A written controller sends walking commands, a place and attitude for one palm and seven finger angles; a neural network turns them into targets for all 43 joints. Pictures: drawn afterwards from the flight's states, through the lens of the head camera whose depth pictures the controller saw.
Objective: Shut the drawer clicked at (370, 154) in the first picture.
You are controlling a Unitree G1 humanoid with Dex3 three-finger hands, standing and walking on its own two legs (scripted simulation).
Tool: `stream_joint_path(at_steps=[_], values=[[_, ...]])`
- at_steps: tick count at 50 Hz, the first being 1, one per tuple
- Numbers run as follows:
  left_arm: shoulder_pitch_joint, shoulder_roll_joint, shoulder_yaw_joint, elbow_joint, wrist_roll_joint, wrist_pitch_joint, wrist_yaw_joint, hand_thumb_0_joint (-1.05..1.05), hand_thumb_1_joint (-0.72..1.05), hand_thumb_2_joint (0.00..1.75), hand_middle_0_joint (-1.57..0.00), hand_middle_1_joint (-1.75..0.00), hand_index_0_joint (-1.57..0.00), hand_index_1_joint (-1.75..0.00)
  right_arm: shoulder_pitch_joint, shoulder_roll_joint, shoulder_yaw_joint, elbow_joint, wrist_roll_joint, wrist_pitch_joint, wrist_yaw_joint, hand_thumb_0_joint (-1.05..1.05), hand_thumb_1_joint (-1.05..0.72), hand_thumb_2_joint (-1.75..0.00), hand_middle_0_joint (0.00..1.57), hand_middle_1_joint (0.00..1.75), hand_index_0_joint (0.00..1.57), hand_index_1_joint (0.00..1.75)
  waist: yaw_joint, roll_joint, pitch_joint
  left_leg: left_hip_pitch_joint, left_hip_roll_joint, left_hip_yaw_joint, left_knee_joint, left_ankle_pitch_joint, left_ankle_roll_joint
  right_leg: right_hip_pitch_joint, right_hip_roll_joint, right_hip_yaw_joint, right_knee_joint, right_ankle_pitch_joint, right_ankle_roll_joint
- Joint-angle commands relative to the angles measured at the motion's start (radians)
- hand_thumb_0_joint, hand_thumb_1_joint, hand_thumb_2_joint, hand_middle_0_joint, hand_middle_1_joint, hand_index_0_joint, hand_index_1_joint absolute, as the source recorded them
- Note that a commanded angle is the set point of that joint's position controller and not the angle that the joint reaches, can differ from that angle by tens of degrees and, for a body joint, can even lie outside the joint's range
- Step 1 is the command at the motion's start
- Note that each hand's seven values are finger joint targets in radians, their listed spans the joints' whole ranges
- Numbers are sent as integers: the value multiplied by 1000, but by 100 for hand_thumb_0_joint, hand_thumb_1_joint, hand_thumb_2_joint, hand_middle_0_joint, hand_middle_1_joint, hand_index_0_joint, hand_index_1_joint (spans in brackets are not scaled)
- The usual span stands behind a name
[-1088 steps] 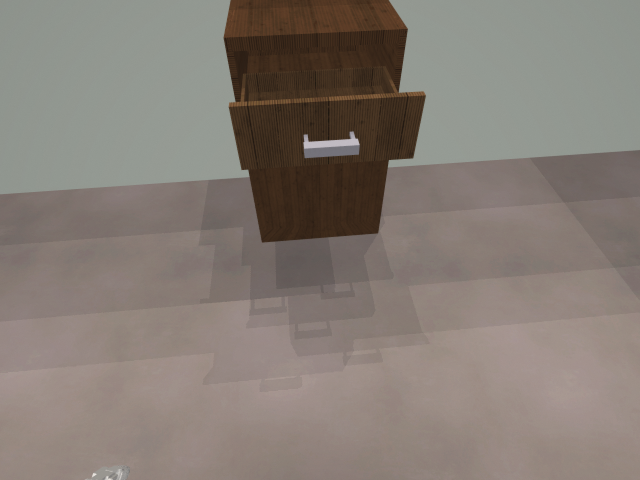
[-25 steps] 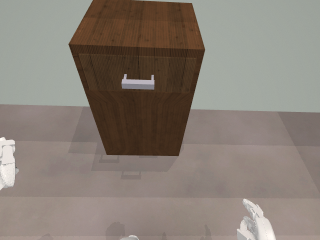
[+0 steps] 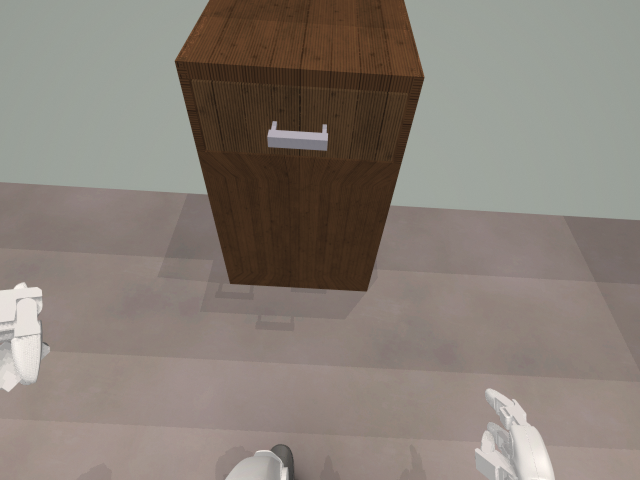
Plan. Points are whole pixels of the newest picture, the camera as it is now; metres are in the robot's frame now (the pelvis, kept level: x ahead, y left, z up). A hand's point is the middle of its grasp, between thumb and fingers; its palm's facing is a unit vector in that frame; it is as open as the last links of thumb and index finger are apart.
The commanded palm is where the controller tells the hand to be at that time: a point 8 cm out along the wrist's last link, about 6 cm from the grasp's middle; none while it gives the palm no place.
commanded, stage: stop stepping back and stand still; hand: left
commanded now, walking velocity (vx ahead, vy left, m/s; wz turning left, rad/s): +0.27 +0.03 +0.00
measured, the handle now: (298, 133) +0.80 +0.10 -0.05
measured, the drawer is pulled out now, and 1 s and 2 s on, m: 0.00 0.00 0.00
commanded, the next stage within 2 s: let the arm hang, fingers relaxed in 0.62 s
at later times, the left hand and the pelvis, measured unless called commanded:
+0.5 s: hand (23, 385) +0.16 +0.24 +0.18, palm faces +0.32 -0.84 -0.43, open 3.2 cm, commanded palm +0.11 +0.28 +0.19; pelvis -0.04 +0.01 +0.01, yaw -4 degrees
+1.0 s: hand out of the picture +0.07 +0.19 -0.16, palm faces -0.06 -0.97 -0.23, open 3.1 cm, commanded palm none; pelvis -0.02 +0.01 +0.00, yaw -3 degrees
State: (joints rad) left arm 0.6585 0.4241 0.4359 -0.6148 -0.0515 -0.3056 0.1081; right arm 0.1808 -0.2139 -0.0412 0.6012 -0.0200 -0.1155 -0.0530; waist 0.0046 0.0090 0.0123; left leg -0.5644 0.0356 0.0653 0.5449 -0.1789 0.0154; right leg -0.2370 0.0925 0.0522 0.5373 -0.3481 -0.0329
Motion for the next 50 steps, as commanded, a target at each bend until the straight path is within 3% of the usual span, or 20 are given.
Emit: stream_joint_path(at_steps=[1, 4, 5, 8, 10, 14, 19, 21, 23, 25, 27, 29, 33, 35, 36, 37, 38, 41, 46, 50], values=[[-107, 141, 49, -187, 8, -16, 43, 0, 90, 90, -140, -160, -140, -160, -29, -106, -29, -137, 20, -45, -12, 0, -90, -90, 20, 30, 20, 30, -34, -174, -89, 381, -18, -69, 221, -78, -9, -284, -292, 258, -281, 116, -101], [-160, 116, 28, -142, 25, 4, 52, 0, 90, 90, -140, -160, -140, -160, -53, -131, -2, -127, 15, -71, -45, 0, -90, -90, 20, 30, 20, 30, -25, 87, -25, 439, 57, -144, -161, -66, 26, -219, -118, 110, -161, 52, 2], [-190, 120, 22, -147, 34, 1, 57, 0, 90, 90, -140, -160, -140, -160, -53, -135, 3, -128, 22, -87, -53, 0, -90, -90, 20, 30, 20, 30, -15, 107, -35, 418, 88, -178, -212, -72, 40, -155, -87, 86, -136, 102, 20], [-121, 97, 28, -113, 32, 12, 56, 0, 90, 90, -140, -160, -140, -160, -62, -119, 22, -134, 16, -100, -60, 0, -90, -90, 20, 30, 20, 30, -13, 175, -59, 308, 181, -336, -453, -526, 41, -45, -41, 2, -1, -34, 47], [-121, 97, 27, -142, 41, 20, 59, 0, 90, 90, -140, -160, -140, -160, -60, -112, 24, -139, 6, -101, -56, 0, -90, -90, 20, 30, 20, 30, -7, 144, -50, 240, 200, -317, -494, -562, 41, 20, -39, -31, 40, -26, 42], [-50, 97, 16, -178, 36, 45, 57, 0, 90, 90, -140, -160, -140, -160, -66, -112, 25, -157, -2, -100, -39, 0, -90, -90, 20, 30, 20, 30, -8, 121, -78, 276, 110, -150, -365, -368, 10, 75, -61, -49, -141, 17, 16], [-8, 126, 65, -120, 9, 57, 54, 0, 90, 90, -140, -160, -140, -160, -41, -102, 5, -142, -5, -56, -30, 0, -90, -90, 20, 30, 20, 30, -20, -80, -56, 350, 14, -53, 6, -174, -4, -154, -217, 212, -342, -259, -81], [-53, 121, 57, -116, 8, 53, 59, 0, 90, 90, -140, -160, -140, -160, -22, -97, 8, -128, 4, -42, -28, 0, -90, -90, 20, 30, 20, 30, -29, -97, -30, 312, 9, -45, 91, -122, 2, -169, -271, 249, -328, -214, -114], [-91, 113, 45, -97, 9, 48, 62, 0, 90, 90, -140, -160, -140, -160, -29, -100, 9, -125, 12, -47, -32, 0, -90, -90, 20, 30, 20, 30, -31, -76, -24, 342, 15, -59, 22, -99, 12, -156, -245, 199, -263, -123, -87], [-126, 101, 22, -104, 12, 37, 56, 0, 90, 90, -140, -160, -140, -160, -47, -117, 9, -126, 15, -57, -40, 0, -90, -90, 20, 30, 20, 30, -28, 31, 9, 409, 44, -112, -92, -151, 28, -217, -177, 129, -207, -150, -37], [-161, 96, 9, -129, 27, 24, 51, 0, 90, 90, -140, -160, -140, -160, -72, -132, 11, -134, 13, -71, -49, 0, -90, -90, 20, 30, 20, 30, -25, 168, 58, 350, 125, -263, -286, -410, 48, -219, -95, 44, -99, -180, 5], [-133, 90, 21, -99, 46, 26, 55, 0, 90, 90, -140, -160, -140, -160, -63, -124, 19, -126, 10, -76, -53, 0, -90, -90, 20, 30, 20, 30, -10, 226, 46, 189, 200, -367, -472, -615, 68, -49, -45, -42, 93, -81, 26], [-95, 109, 34, -122, 43, 23, 55, 0, 90, 90, -140, -160, -140, -160, -56, -113, 14, -136, 5, -88, -46, 0, -90, -90, 20, 30, 20, 30, -2, 94, -19, 206, 139, -219, -375, -401, 46, 89, -80, -52, -85, -10, 17], [-56, 106, 40, -109, 35, 26, 51, 0, 90, 90, -140, -160, -140, -160, -63, -113, 7, -144, 3, -81, -38, 0, -90, -90, 20, 30, 20, 30, -4, 38, -21, 220, 65, -150, -274, -346, 17, 52, -104, 25, -198, -79, -4], [-187, -18, -314, 754, 106, 204, -88, 0, 90, 90, -140, -160, -140, -160, -78, -275, -41, 133, 25, -74, 45, 0, -90, -90, 20, 30, 20, 30, -38, -71, -6, 236, 65, -140, 56, 27, 29, -99, -237, 62, -110, 272, -31], [-190, -73, -317, 776, 88, 272, -102, 0, 90, 90, -136, -156, -136, -156, 27, -180, -41, 133, 33, -22, 50, 0, -90, -90, 20, 30, 20, 30, -47, -117, -95, 347, 77, -131, 65, 106, 10, -125, -263, 116, -109, 363, -34], [-232, -96, -327, 798, 85, 284, -101, 0, 90, 90, -132, -151, -132, -151, 77, -165, -33, 144, 22, 5, 51, 0, -90, -90, 20, 30, 20, 30, -47, -182, -115, 325, 67, -137, 80, 92, 15, -103, -243, 77, -96, 310, -42], [-319, -60, -335, 933, 87, 288, -97, 0, 90, 90, -120, -138, -120, -138, 44, -180, -22, 146, 3, 59, 51, 0, -90, -90, 20, 30, 20, 30, -30, -256, -59, 273, 18, -132, 100, 74, 31, -90, -241, 90, -102, 306, -76], [-394, -58, -372, 1256, 74, 309, -87, 0, 90, 90, -100, -117, -100, -117, -5, -160, 3, 225, -14, 100, 45, 0, -90, -90, 20, 30, 20, 30, -9, 56, 32, 268, 81, -220, -121, 80, 58, -63, -156, 52, -93, 70, -32], [-342, -92, -395, 1480, 64, 300, -87, 0, 90, 90, -84, -99, -84, -99, 23, -116, 17, 317, -7, 105, 31, 0, -90, -90, 20, 30, 20, 30, 3, 121, -3, 305, 74, -206, -182, 11, 46, 18, -161, 60, -165, 87, -30]])
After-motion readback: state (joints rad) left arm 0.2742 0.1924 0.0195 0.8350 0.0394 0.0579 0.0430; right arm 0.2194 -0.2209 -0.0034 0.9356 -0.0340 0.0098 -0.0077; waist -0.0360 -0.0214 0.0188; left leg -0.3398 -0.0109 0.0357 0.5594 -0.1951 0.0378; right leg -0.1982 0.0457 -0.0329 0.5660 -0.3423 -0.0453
